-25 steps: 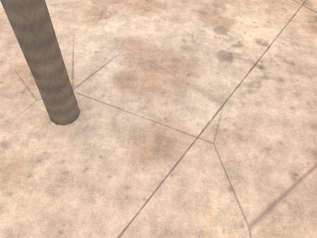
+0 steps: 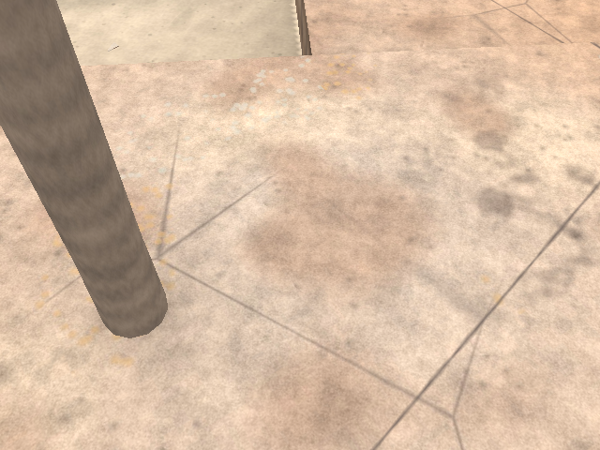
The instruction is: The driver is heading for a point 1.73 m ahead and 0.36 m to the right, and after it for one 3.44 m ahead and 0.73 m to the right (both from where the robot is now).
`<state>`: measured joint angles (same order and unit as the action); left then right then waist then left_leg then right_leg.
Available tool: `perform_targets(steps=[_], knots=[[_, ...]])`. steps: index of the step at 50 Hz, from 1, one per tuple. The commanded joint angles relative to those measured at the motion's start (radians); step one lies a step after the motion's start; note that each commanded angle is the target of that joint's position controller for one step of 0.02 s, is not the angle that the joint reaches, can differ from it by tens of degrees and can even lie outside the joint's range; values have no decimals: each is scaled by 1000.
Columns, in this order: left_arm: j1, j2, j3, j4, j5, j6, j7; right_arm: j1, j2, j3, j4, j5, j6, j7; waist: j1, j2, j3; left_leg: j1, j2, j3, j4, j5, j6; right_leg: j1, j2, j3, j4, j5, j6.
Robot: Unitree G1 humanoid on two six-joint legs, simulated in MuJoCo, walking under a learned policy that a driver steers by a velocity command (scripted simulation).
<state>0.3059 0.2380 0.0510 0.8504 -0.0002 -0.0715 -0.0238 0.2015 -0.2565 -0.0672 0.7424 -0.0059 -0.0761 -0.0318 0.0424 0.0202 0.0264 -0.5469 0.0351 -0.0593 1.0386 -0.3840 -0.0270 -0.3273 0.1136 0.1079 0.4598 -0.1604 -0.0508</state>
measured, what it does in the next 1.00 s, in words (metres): walks ahead, turning right: left foot, then right foot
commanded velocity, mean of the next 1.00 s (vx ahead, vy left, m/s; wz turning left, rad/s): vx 0.49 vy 0.00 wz -0.35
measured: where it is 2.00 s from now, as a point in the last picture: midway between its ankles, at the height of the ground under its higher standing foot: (427, 375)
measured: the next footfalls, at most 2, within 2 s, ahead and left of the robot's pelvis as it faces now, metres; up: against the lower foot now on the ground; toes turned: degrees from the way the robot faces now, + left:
left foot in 0.18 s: +0.23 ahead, +0.14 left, +0.00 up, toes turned -11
right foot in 0.68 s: +0.42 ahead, -0.21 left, +0.00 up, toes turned -27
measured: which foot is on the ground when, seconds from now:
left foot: up 0.00-0.16, down 0.18-0.68, up 0.70-1.00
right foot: down 0.00-0.18, up 0.20-0.66, down 0.68-1.00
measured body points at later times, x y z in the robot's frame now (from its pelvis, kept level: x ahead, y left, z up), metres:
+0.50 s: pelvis +0.23 +0.02 +0.01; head +0.25 +0.02 +0.46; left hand +0.47 +0.22 -0.09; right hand +0.16 -0.26 -0.11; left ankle +0.19 +0.15 -0.74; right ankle +0.33 -0.18 -0.67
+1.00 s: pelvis +0.46 -0.14 +0.01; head +0.48 -0.16 +0.46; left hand +0.63 +0.08 -0.11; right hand +0.48 -0.45 -0.10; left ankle +0.69 -0.05 -0.67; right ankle +0.38 -0.19 -0.74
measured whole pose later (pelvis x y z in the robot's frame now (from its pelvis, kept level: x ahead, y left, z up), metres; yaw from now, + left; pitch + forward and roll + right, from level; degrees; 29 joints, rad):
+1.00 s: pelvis +0.46 -0.14 +0.01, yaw -23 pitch +1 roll -2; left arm 0.30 0.25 0.05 0.80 0.02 -0.08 -0.01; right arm 0.19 -0.30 -0.06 0.81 0.01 -0.06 0.01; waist 0.03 0.04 0.02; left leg -0.72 0.12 -0.06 0.81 0.04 -0.01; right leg -0.06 0.08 -0.08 0.24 -0.21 -0.08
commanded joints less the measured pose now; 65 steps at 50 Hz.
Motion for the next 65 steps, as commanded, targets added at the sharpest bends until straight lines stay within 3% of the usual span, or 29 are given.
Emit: perform_targets(steps=[1, 4, 8, 9, 10, 11, 13, 15, 18, 25, 29, 31, 33, 34, 35, 36, 37, 39, 41, 45, 51, 57, 58, 59, 60, 61, 62, 64, 65], knots=[[-63, 197, 50, -93, -21, -6, 30, -1, -53, -7, -66, -7, -23, 7, -36, -119, -97, 115, -1, -5, -284, 134, -2, -2, -238, 297, -220, 91, -193], [-31, 214, 62, -85, -28, 10, 37, -58, -80, -8, -81, 3, -29, 26, -31, -101, -98, 229, -49, -3, -430, 292, -11, -24, -220, 295, -200, 25, -170], [-2, 154, 50, -85, -28, 22, 34, -3, -114, -23, -77, 5, -26, 24, -86, -94, -74, 434, -27, -10, -545, 279, 20, -104, -162, 312, -69, -202, -97], [-3, 91, 31, -93, -20, 20, 31, 112, -148, -32, -58, 2, -29, 16, -138, -21, -107, 575, 103, -129, -601, 160, 69, -205, -114, 260, 115, -329, -51], [45, 22, 13, -103, -16, 14, 32, 194, -203, -38, -47, -10, -22, 10, -138, 155, -164, 709, 292, -377, -700, -8, 145, -336, -4, 93, 431, -455, 3], [90, 79, 20, -143, -39, 3, 30, 220, -263, -55, -19, -15, -15, 25, -97, 327, -138, 688, 413, -702, -796, -261, 241, -510, -46, 36, 596, -482, 4], [22, 163, 41, -126, -31, 13, 30, 130, -143, -28, -31, 23, -28, 29, -103, 146, 6, 572, 324, -511, -807, -241, 199, -561, -133, 36, 701, -299, 15], [6, 143, 44, -125, -19, 25, 26, 50, -117, -16, -34, 3, -28, 30, -66, 109, 26, 482, 257, -318, -836, 9, 174, -500, -178, 25, 670, -172, 31], [-52, 108, 37, -151, -22, 27, 18, 42, -131, -22, -15, -19, -34, 20, -70, 105, 15, 441, 211, -125, -892, 215, 183, -457, -202, -10, 616, -24, 61], [-216, 70, 16, -229, -19, 32, -16, 93, -176, -35, 37, 5, -19, 16, -108, 56, 22, 478, 218, 103, -894, 395, 177, -374, -202, -77, 287, 205, 62], [-294, 89, 16, -279, -22, 36, -37, 131, -208, -47, 69, 24, -1, 18, -114, 51, 55, 568, 259, 156, -853, 450, 151, -351, -189, -119, 190, 111, 11], [-271, 117, 28, -290, -17, 38, -42, 124, -236, -56, 71, 31, 11, 15, -80, 72, 22, 604, 261, 199, -741, 747, 130, -254, -140, -173, 166, 5, -31], [-31, 189, 73, -229, -17, 40, -30, 138, -232, -49, 79, 32, 22, 10, 54, 49, -120, 514, 213, 256, -417, 983, 92, 129, -49, -209, 89, 35, -93], [136, 269, 102, -191, -21, 50, -7, 163, -191, -28, 64, 4, 14, 11, 118, -69, -229, 260, 175, 263, -114, 675, 50, 459, -179, -1, 87, 47, -151], [113, 376, 107, -191, -31, 43, -3, 274, -53, 24, 19, -22, -16, 33, -3, -321, -353, -143, -17, 169, 231, -189, -8, 749, -447, 565, -33, -138, -341], [157, 277, 82, -200, -25, 35, -3, 173, -159, -1, 37, 24, -45, 43, 84, -167, -418, -218, -5, -9, 320, -193, 9, 741, -477, 665, -149, -227, -333], [112, 242, 68, -188, -12, 23, -6, 61, -199, -13, 0, 57, -56, 44, 89, -136, -255, -288, 34, 3, 315, -103, 30, 628, -439, 500, -150, -125, -276], [-30, 172, 43, -198, -6, 14, -3, 37, -177, -11, 17, 28, -53, 29, 12, -64, -123, -196, 113, 10, 181, 40, 37, 349, -367, 265, -168, 86, -218], [-79, 136, 33, -199, 11, 1, -4, 101, -155, -12, 44, 28, -22, 34, -45, -100, -102, -82, 140, -5, 132, 112, 33, 212, -335, 165, -234, 160, -208], [-67, 157, 40, -149, 16, -30, 2, 60, -109, -4, 40, 24, 16, 30, -53, -62, -26, -139, 133, -21, 3, 263, 5, 150, -328, 13, -316, 245, -198], [-50, 168, 33, -97, 18, -25, 30, -88, -59, 14, -9, 11, -5, 60, 1, -57, 14, -9, 39, 55, -381, 600, 22, 153, -281, -206, -294, 500, -108], [-76, 218, 53, -83, -13, 44, 68, -13, -136, -17, -54, 1, 3, 102, -58, -103, -59, 41, -45, 115, -470, 331, 85, 379, -341, -218, -1, 819, -66], [-93, 211, 50, -92, -14, 55, 75, 93, -171, -37, -32, 2, 2, 98, -111, -82, -111, 171, -80, 125, -533, 372, 109, 353, -305, -240, 164, 808, -35], [-66, 199, 43, -106, -2, 53, 77, 178, -238, -58, -27, -3, 3, 79, -146, 17, -191, 390, -9, -4, -580, 699, 161, 218, -228, -258, 421, 569, 25], [71, 84, 8, -130, 48, 42, 58, 160, -326, -72, -49, -4, 12, 60, -36, 263, -316, 747, 255, -375, -483, 1120, 353, -161, -49, -231, 787, -390, 104], [69, 129, 4, -122, 29, 27, 38, 164, -282, -56, -84, -8, 17, 58, -83, 179, -491, 845, 338, -620, -568, 972, 468, -276, 3, -16, 988, -549, 115], [-20, 185, 19, -137, -7, 24, 28, 102, -238, -48, -112, -5, 25, 57, -109, 73, -419, 763, 289, -510, -609, 813, 423, -329, -59, 31, 988, -461, 96], [-106, 179, 21, -153, 0, 41, 46, 5, -172, -29, -128, 22, 45, 43, -70, -48, -208, 495, 207, -374, -678, 564, 334, -343, -125, 2, 844, -334, 95], [-108, 184, 26, -160, 5, 55, 53, -17, -165, -27, -136, 16, 52, 37, -43, -15, -165, 383, 177, -352, -710, 487, 316, -285, -140, 4, 768, -300, 96]])
Velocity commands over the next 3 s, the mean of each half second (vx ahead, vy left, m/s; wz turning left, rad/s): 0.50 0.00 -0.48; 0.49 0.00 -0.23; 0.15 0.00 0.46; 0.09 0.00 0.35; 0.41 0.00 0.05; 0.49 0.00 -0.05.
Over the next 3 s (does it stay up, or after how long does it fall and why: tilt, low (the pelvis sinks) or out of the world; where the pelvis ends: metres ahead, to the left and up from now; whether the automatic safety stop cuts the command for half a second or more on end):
stays up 1.15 -0.19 -0.01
